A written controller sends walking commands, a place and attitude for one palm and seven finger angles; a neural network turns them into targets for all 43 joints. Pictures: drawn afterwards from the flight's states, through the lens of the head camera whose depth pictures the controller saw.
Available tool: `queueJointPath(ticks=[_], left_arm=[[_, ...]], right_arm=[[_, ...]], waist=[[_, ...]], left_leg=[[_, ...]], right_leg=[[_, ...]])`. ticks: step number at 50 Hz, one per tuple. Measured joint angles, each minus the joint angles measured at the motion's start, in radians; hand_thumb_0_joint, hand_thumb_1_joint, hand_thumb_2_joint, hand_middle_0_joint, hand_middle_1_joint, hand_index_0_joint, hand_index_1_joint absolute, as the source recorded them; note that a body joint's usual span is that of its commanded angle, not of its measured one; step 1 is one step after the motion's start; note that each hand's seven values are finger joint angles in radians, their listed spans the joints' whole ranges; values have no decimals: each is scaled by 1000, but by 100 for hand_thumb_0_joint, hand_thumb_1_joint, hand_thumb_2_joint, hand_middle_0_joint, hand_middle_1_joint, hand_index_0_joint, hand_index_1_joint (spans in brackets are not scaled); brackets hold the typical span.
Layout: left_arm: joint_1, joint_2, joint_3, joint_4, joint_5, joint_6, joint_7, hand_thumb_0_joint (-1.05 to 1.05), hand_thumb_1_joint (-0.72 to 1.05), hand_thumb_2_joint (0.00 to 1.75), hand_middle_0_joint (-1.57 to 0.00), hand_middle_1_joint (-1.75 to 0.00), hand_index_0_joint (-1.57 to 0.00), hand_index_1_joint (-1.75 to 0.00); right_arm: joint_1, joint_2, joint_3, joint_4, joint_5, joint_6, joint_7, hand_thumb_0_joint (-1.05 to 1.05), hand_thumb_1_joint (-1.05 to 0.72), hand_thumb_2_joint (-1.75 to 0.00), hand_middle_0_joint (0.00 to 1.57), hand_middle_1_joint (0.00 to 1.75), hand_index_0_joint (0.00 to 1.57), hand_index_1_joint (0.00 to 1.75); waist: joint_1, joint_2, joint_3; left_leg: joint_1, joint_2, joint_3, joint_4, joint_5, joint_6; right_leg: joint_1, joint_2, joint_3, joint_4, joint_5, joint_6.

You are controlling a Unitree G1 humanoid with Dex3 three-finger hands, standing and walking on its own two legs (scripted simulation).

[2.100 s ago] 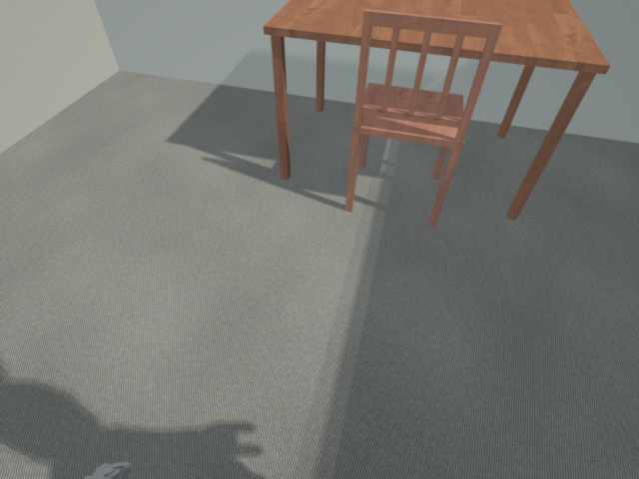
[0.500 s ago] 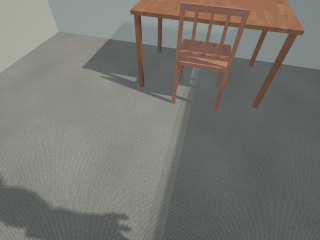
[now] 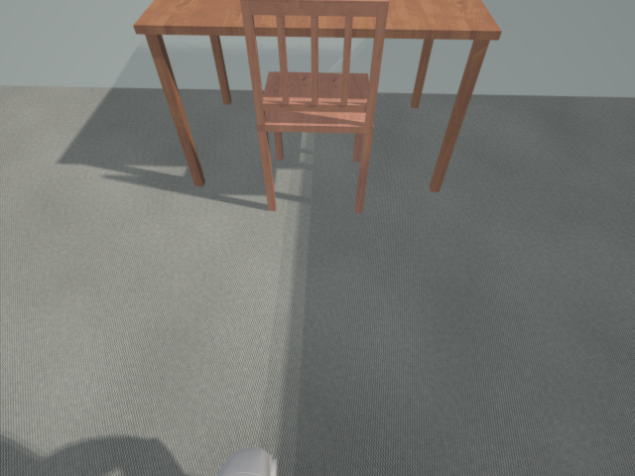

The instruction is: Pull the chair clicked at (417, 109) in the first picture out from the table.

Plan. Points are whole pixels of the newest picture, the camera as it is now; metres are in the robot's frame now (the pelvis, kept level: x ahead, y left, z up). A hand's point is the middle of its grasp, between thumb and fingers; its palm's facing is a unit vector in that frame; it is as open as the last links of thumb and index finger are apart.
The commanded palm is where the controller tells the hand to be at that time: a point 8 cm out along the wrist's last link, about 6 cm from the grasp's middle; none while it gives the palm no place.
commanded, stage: walk to a spot facing it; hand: left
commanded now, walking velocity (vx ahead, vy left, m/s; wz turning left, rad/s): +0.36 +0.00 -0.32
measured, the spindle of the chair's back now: (314, 62) +1.26 +0.12 -0.10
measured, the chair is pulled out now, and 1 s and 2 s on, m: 0.00 0.00 0.00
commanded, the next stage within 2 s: turn to face it in 1.02 s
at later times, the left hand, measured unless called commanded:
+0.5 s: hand (180, 367) +0.30 +0.27 -0.18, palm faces -0.14 -0.97 -0.18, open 7.4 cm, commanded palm none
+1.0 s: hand (306, 236) +0.62 +0.08 -0.18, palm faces -0.48 -0.86 -0.16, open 7.4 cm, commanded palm none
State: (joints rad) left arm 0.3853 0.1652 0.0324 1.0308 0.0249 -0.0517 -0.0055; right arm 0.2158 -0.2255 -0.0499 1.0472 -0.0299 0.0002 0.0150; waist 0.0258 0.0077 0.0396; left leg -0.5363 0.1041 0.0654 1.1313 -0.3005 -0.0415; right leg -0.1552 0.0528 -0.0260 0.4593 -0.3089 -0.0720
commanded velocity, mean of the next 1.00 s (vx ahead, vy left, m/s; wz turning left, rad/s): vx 0.32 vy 0.00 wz -0.50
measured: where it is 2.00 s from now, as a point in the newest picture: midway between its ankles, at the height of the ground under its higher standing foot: (356, 361)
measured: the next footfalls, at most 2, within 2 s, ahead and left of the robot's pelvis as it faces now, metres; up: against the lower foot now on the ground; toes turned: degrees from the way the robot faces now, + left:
left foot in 0.28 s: +0.29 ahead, +0.15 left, +0.00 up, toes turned +2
right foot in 0.92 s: +0.48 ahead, -0.12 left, +0.00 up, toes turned -35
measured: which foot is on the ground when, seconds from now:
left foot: up 0.00-0.26, down 0.28-0.92, up 0.94-1.00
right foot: down 0.00-0.30, up 0.32-0.90, down 0.92-1.00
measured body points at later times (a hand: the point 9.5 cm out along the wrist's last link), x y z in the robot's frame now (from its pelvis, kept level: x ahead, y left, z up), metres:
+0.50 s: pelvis +0.22 +0.08 +0.00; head +0.24 +0.11 +0.45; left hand +0.31 +0.32 -0.16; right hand +0.22 -0.17 -0.13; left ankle +0.25 +0.14 -0.74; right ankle +0.19 -0.06 -0.63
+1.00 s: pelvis +0.43 -0.02 -0.02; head +0.47 -0.03 +0.42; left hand +0.64 +0.13 -0.17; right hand +0.25 -0.16 -0.17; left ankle +0.33 +0.15 -0.63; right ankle +0.45 -0.09 -0.74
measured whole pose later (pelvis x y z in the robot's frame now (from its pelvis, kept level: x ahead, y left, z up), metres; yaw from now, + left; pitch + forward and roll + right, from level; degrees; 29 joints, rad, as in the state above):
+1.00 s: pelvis +0.43 -0.02 -0.02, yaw -28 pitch +0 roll -1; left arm 0.12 0.18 0.06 0.94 0.02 -0.04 -0.02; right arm 0.43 -0.13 -0.04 1.09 -0.01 -0.01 0.00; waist -0.04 -0.01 0.11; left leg -0.27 0.15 0.16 1.29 -0.45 -0.05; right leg -0.39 0.04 -0.16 0.67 -0.27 -0.12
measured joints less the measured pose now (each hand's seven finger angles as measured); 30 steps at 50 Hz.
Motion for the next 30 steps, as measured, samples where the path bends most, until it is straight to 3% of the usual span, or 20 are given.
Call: queueJointPath(ticks=[4,7,12,14,17,20,25,30], left_arm=[[27,-21,-6,26,2,-8,3,0,90,90,-20,-30,-20,-30],[33,-25,-5,35,4,-13,9,0,90,90,-20,-30,-20,-30],[37,-10,4,37,7,-13,19,0,90,90,-20,-30,-21,-30],[49,0,12,42,2,-10,20,0,90,90,-20,-30,-20,-30],[15,24,26,55,-10,13,14,0,90,90,-20,-30,-20,-30],[-38,47,41,45,0,30,3,0,91,90,-20,-30,-20,-30],[-124,64,62,-27,13,54,-11,0,91,90,-19,-30,-20,-30],[-182,56,71,-67,17,74,-22,0,91,90,-19,-30,-20,-30]], right_arm=[[-56,13,-6,-53,2,-10,7,1,-91,-90,20,30,20,30],[-86,25,-4,-74,4,-13,13,1,-91,-90,20,30,20,30],[-121,47,9,-90,7,-25,18,1,-91,-90,20,30,20,30],[-123,56,18,-98,4,-46,12,1,-91,-90,20,30,20,30],[-119,78,27,-104,-3,-70,0,1,-91,-90,20,30,20,30],[-70,91,28,-90,-1,-77,-12,0,-91,-90,20,30,20,30],[42,70,1,-36,7,-82,-36,-1,-94,-90,20,30,20,30],[141,55,-1,11,11,-77,-40,0,-93,-90,20,30,20,30]], waist=[[-9,1,-6],[-1,4,-5],[26,-12,3],[25,-24,1],[16,-57,21],[2,-64,22],[-6,-63,-2],[-19,-58,-16]], left_leg=[[-90,13,-11,-71,96,-13],[-108,16,-12,-162,128,-13],[-21,-12,16,-415,105,14],[63,-36,35,-525,133,39],[97,-39,86,-444,59,95],[196,-37,127,-503,35,97],[334,-54,184,-647,39,107],[431,-74,235,-737,19,105]], right_leg=[[69,8,42,-92,12,9],[119,8,63,-127,-7,20],[193,-9,93,-114,-93,52],[184,-19,108,-7,-166,61],[-8,-29,101,490,-192,45],[-196,-56,41,784,-94,47],[-413,-115,3,813,66,72],[-524,-151,12,761,189,97]])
